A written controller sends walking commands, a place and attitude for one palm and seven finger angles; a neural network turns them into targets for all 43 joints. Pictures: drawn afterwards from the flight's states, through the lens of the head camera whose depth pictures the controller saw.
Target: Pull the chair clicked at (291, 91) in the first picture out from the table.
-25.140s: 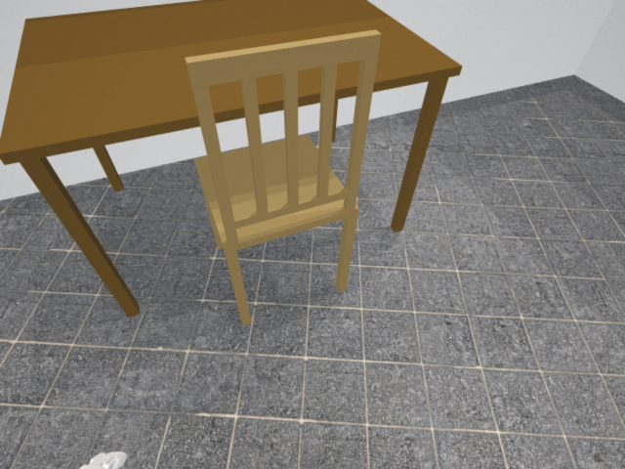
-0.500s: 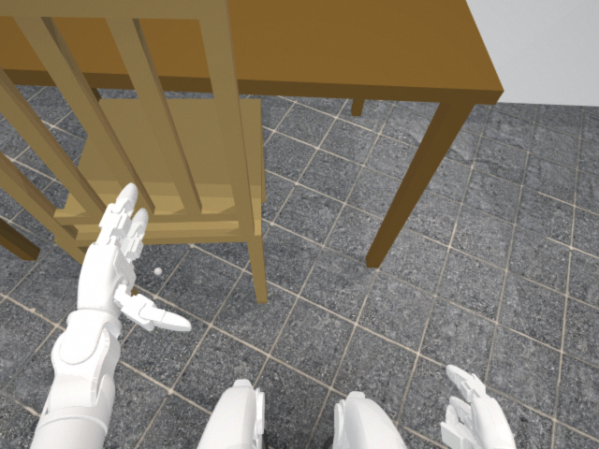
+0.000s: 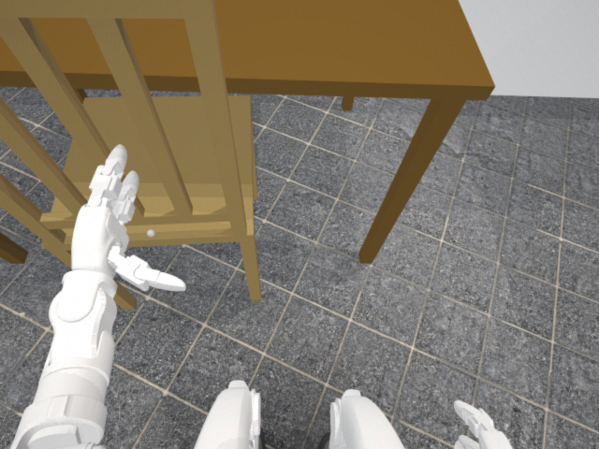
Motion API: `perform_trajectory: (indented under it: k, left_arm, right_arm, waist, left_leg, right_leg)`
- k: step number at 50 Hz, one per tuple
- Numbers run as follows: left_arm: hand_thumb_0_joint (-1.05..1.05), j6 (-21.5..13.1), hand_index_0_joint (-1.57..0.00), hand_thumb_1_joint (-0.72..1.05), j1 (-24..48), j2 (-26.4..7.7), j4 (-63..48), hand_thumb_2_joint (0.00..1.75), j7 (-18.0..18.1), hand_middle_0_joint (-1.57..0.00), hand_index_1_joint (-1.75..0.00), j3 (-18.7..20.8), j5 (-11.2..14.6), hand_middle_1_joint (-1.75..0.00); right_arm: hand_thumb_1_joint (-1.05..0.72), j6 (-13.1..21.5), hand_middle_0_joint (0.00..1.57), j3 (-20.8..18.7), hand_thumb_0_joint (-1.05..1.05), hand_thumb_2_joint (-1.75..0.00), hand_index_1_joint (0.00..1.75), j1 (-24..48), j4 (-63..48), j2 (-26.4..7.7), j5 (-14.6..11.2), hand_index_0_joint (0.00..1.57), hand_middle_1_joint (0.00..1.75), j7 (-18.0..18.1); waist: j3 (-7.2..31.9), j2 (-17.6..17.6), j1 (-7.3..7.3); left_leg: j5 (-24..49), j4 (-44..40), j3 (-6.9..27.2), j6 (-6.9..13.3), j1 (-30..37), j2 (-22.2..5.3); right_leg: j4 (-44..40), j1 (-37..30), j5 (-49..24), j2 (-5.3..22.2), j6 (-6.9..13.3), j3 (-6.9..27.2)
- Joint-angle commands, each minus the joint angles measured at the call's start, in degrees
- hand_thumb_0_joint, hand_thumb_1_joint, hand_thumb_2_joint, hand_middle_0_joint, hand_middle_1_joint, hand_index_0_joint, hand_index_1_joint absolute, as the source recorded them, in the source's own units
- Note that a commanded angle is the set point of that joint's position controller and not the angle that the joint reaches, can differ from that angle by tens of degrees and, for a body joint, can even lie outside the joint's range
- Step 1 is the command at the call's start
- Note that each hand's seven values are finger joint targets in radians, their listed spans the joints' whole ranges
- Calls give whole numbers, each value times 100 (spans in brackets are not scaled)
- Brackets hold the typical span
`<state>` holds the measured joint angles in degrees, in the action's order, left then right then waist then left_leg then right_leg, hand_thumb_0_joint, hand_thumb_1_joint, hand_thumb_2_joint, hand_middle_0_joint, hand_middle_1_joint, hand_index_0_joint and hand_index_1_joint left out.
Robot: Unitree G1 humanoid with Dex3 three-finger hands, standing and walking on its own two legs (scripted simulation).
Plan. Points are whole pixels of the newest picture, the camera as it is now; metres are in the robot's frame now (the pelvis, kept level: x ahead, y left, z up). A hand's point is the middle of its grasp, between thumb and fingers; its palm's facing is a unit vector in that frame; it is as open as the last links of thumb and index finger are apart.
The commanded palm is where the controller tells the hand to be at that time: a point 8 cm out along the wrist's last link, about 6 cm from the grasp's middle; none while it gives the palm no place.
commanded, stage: push the fingers through the gap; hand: left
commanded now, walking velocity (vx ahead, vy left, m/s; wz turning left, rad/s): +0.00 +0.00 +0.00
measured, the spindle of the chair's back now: (92, 144) +0.50 +0.30 +0.06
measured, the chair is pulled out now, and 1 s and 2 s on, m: -0.05 -0.05 -0.02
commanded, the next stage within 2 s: hook a spindle and tug to test in 0.90 s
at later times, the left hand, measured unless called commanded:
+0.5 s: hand (170, 210) +0.42 +0.18 +0.03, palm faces +0.00 -1.00 -0.04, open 17.0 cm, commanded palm +0.40 +0.24 +0.02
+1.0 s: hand (157, 203) +0.43 +0.20 +0.03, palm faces +0.03 -1.00 -0.05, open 16.9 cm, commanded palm +0.40 +0.25 +0.02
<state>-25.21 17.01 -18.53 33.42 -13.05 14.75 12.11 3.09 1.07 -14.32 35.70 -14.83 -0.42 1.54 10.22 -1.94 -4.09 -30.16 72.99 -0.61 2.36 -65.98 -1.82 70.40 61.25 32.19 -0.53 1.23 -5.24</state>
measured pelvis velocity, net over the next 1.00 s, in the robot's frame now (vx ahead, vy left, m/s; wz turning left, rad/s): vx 0.00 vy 0.00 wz -0.01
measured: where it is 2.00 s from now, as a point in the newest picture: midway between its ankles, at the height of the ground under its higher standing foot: outside the picture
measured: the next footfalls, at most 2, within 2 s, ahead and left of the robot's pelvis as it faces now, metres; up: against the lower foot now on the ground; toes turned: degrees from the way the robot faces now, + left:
none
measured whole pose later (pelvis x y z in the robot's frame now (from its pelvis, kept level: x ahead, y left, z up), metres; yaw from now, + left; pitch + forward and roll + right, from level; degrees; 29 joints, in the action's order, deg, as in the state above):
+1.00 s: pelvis +0.00 +0.00 +0.00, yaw -1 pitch +24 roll -3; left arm -27.7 28.8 -21.9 46.6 -13.4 19.1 9.8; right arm -0.6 1.2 -15.3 36.2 -14.8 0.2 0.5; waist 9.6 -1.7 -6.0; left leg -30.0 73.5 -0.8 2.2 -68.1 -2.5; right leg 71.0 63.7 31.8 -1.2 1.5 -4.9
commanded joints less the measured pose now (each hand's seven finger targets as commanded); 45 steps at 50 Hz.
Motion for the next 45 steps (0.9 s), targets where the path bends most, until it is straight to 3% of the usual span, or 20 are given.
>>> perform_trajectory:
  k: [1, 4, 5, 7, 10, 12, 14, 17, 19, 21, 22, 23, 26, 29, 30, 37, 38, 43, 44, 45]
  left_arm:
    - [0, -202, -6, -50, 1463, -782, -979, 30, -106, -6, -8, 111, 39, -8]
    - [0, -308, -6, -50, 1672, -1097, -1255, 30, 15, -6, -8, 382, 30, -8]
    - [0, -361, -6, -50, 1778, -1195, -1244, 30, 78, -6, -8, 463, 7, -8]
    - [0, -461, -6, -50, 2020, -1076, -1271, 30, 195, -6, -8, 381, -28, -8]
    - [0, -500, -6, -50, 2104, -1263, -739, 30, 301, -6, -8, 584, -122, -8]
    - [0, -474, -6, -50, 2132, -1238, -406, 30, 258, -6, -8, 547, -180, -8]
    - [0, -424, -6, -50, 2184, -983, -257, 30, 166, -6, -8, 292, -216, -8]
    - [0, -353, -6, -50, 2642, -993, -217, 30, 34, -6, -8, 175, -188, -8]
    - [0, -374, -6, -50, 2729, -964, -288, 30, 1, -6, -8, 171, -152, -8]
    - [0, -412, -6, -50, 2972, -1040, -299, 30, 44, -6, -8, 242, -131, -8]
    - [0, -447, -6, -50, 3084, -1248, -307, 30, 91, -6, -8, 431, -130, -8]
    - [0, -481, -6, -50, 3080, -1463, -188, 30, 140, -6, -8, 601, -160, -8]
    - [0, -541, -6, -50, 3266, -1598, 197, 30, 231, -6, -8, 728, -277, -8]
    - [0, -605, -6, -50, 2993, -1459, 56, 30, 183, -6, -8, 606, -322, -8]
    - [0, -589, -6, -50, 3004, -1386, 31, 30, 147, -6, -8, 522, -302, -8]
    - [0, -372, -6, -50, 2894, -1524, 405, 30, -27, -6, -8, 710, -145, -8]
    - [0, -449, -6, -50, 3099, -1559, 240, 30, -21, -6, -8, 674, -154, -8]
    - [0, -711, -6, -50, 3077, -1802, -197, 30, 41, -6, -8, 878, -150, -8]
    - [0, -715, -6, -50, 2935, -1657, -141, 30, 23, -6, -8, 785, -160, -8]
    - [0, -676, -6, -50, 2872, -1624, -11, 30, 1, -6, -8, 757, -154, -8]
  right_arm:
    - [-90, 169, 20, -373, 0, -90, 30, -240, -664, -910, -45, 20, 30, 57]
    - [-90, 141, 20, -378, 0, -90, 30, -294, -660, -905, -13, 20, 30, 48]
    - [-90, 124, 20, -373, 0, -90, 30, -285, -639, -891, -6, 20, 30, 52]
    - [-90, 122, 20, -355, 0, -90, 30, -266, -602, -847, 9, 20, 30, 44]
    - [-90, 72, 20, -334, 0, -90, 30, -312, -528, -868, 32, 20, 30, 41]
    - [-90, 39, 20, -324, 0, -90, 30, -327, -540, -868, 33, 20, 30, 39]
    - [-90, 13, 20, -325, 0, -90, 30, -361, -553, -879, 28, 20, 30, 4]
    - [-90, -28, 20, -339, 0, -90, 30, -426, -533, -931, 10, 20, 30, 6]
    - [-90, -31, 20, -360, 0, -90, 30, -460, -542, -936, 6, 20, 30, 7]
    - [-90, -48, 20, -362, 0, -90, 30, -481, -493, -928, 11, 20, 30, 13]
    - [-90, -52, 20, -357, 0, -90, 30, -498, -463, -926, 23, 20, 30, 25]
    - [-90, -57, 20, -340, 0, -90, 30, -521, -435, -945, 37, 20, 30, 34]
    - [-90, -101, 20, -296, 0, -90, 30, -519, -407, -902, 63, 20, 30, 30]
    - [-90, -131, 20, -316, 0, -90, 30, -530, -500, -894, 72, 20, 30, -16]
    - [-90, -146, 20, -325, 0, -90, 30, -529, -506, -899, 62, 20, 30, -32]
    - [-90, -237, 20, -327, 0, -90, 30, -592, -492, -939, -5, 20, 30, -18]
    - [-90, -219, 20, -316, 0, -90, 30, -576, -489, -941, 6, 20, 30, -4]
    - [-90, -189, 20, -334, 0, -90, 30, -591, -468, -924, 52, 20, 30, -4]
    - [-90, -191, 20, -333, 0, -90, 30, -580, -457, -899, 51, 20, 30, -14]
    - [-90, -201, 20, -326, 0, -90, 30, -582, -442, -906, 39, 20, 30, -20]
  waist:
    - [2207, -414, -58]
    - [2586, -486, 12]
    - [2526, -446, 3]
    - [2447, -508, -54]
    - [2246, -251, -89]
    - [2119, -229, -97]
    - [2214, -429, -123]
    - [2248, -399, -227]
    - [2469, -421, -223]
    - [2558, -405, -242]
    - [2602, -347, -212]
    - [2547, -333, -194]
    - [2326, -255, -200]
    - [2680, -572, -96]
    - [2730, -676, -129]
    - [2263, -19, -228]
    - [2296, -234, -231]
    - [2785, -462, -149]
    - [2768, -584, -149]
    - [2626, -470, -178]
  left_leg:
    - [1783, -967, 466, -148, 2261, 51]
    - [2182, -942, 507, -172, 2565, 21]
    - [2176, -936, 506, -181, 2520, 20]
    - [2131, -912, 492, -179, 2490, 29]
    - [1843, -874, 492, -169, 2144, 35]
    - [1694, -860, 437, -152, 1911, 58]
    - [1759, -889, 462, -170, 2132, 54]
    - [1750, -882, 502, -161, 2252, 20]
    - [1950, -874, 549, -167, 2441, 9]
    - [1955, -843, 550, -164, 2461, 12]
    - [1915, -789, 497, -141, 2316, 26]
    - [1906, -774, 513, -138, 2226, 26]
    - [1592, -716, 426, -109, 1769, 65]
    - [1937, -784, 433, -146, 2193, 55]
    - [1993, -795, 429, -158, 2319, 41]
    - [1540, -784, 336, -65, 1594, 60]
    - [1586, -773, 359, -70, 1663, 59]
    - [2012, -731, 366, -92, 2081, 45]
    - [2092, -746, 360, -111, 2183, 46]
    - [2018, -749, 360, -109, 2098, 43]
  right_leg:
    - [-947, -561, -1433, -113, 37, 274]
    - [-881, -625, -1669, -119, 44, 271]
    - [-864, -633, -1671, -120, 39, 274]
    - [-857, -571, -1637, -130, 27, 276]
    - [-826, -516, -1463, -140, 14, 281]
    - [-827, -579, -1436, -138, 17, 312]
    - [-835, -424, -1401, -137, 34, 288]
    - [-890, -331, -1374, -135, 38, 280]
    - [-854, -324, -1471, -143, 42, 263]
    - [-867, -316, -1467, -135, 28, 276]
    - [-869, -468, -1512, -132, 12, 324]
    - [-830, -440, -1490, -149, 22, 321]
    - [-809, -512, -1342, -144, -2, 372]
    - [-783, -559, -1561, -150, 38, 365]
    - [-806, -504, -1589, -148, 37, 357]
    - [-970, -838, -1496, -149, -29, 431]
    - [-916, -759, -1498, -150, -10, 435]
    - [-846, -877, -1811, -173, 5, 448]
    - [-855, -815, -1856, -172, 4, 436]
    - [-876, -791, -1808, -174, -4, 419]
